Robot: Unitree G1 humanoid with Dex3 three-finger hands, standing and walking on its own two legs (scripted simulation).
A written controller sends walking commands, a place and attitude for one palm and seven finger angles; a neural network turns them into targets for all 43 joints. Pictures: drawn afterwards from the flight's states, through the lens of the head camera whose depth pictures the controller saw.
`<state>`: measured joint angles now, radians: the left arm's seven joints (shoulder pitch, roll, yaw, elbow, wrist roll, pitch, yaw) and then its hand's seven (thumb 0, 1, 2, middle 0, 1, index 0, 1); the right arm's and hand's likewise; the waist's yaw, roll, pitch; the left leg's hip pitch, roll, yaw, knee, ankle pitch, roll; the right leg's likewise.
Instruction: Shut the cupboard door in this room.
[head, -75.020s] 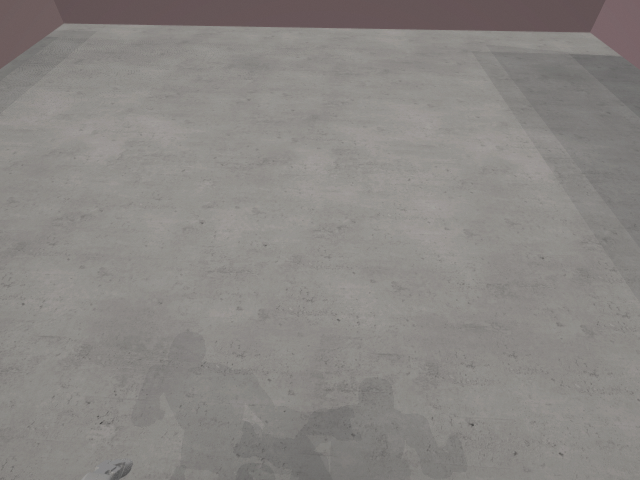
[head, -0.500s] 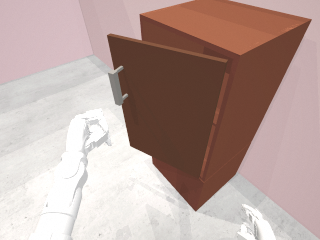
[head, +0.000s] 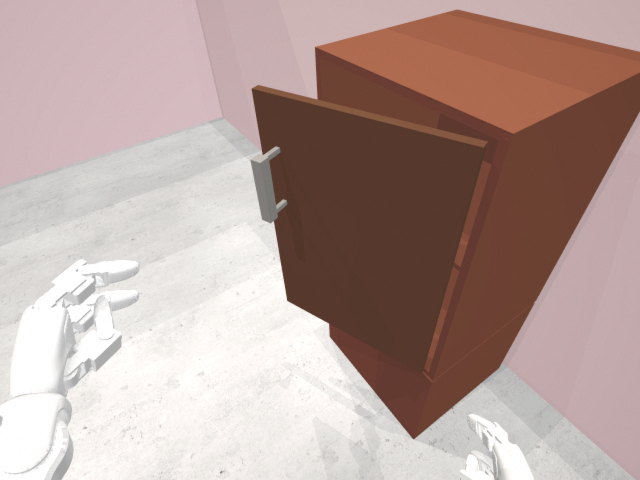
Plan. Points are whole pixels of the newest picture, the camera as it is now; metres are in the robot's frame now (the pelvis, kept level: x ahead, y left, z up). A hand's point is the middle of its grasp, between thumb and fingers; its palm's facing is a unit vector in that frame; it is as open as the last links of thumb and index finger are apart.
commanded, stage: draw the hand back to the body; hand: left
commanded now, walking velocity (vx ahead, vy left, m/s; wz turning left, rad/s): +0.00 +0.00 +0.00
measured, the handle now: (272, 184) +0.62 +0.16 +0.05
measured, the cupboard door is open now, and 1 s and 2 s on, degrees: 22 22 22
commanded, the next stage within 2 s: step back with the hand held close in 0.50 s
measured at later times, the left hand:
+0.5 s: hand (89, 349) +0.19 +0.25 +0.15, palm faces +0.44 -0.81 -0.39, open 7.4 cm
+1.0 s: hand (76, 339) +0.20 +0.26 +0.16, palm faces +0.35 -0.78 -0.52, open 7.4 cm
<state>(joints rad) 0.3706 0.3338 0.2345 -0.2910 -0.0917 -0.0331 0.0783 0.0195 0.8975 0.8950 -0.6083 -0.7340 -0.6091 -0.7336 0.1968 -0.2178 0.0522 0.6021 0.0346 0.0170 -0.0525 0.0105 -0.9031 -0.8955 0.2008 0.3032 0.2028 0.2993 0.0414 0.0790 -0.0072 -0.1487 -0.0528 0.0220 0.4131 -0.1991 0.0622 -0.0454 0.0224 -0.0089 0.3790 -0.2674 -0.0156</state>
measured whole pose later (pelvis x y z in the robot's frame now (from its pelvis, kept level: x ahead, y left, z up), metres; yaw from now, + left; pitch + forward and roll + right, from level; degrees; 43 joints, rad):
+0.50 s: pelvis +0.01 -0.01 +0.00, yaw +0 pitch -4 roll +0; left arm 0.47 0.35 0.32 -0.38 -0.09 -0.06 0.10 0.02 0.89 0.89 -0.22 -0.31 -0.22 -0.31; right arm 0.19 -0.23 0.02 0.62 0.03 -0.06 -0.07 0.01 -0.90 -0.90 0.20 0.30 0.20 0.30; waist 0.06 0.07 -0.02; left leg -0.15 -0.04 0.01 0.43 -0.22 0.04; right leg -0.04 0.04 -0.02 0.39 -0.28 -0.03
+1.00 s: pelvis -0.01 +0.00 -0.01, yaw -1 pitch +1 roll -1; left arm 0.55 0.46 0.40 -0.45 -0.09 -0.12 0.11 0.02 0.89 0.89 -0.22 -0.30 -0.22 -0.30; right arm 0.17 -0.26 -0.02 0.55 0.04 0.08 -0.09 0.01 -0.91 -0.90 0.20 0.30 0.20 0.30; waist 0.00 0.06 -0.03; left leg -0.30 -0.04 0.05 0.51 -0.22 0.07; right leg -0.21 0.03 0.01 0.49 -0.29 -0.01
